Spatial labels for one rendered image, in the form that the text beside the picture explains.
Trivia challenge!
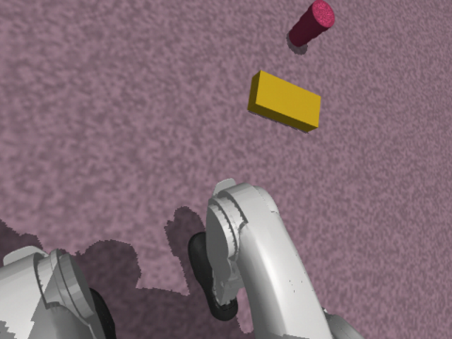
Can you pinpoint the right robot hand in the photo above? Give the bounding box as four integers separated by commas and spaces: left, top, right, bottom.
322, 307, 364, 339

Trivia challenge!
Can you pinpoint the left robot foot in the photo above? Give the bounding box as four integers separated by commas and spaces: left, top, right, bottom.
90, 288, 117, 339

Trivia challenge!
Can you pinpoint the right robot foot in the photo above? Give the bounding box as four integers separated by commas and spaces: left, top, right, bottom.
188, 232, 238, 321

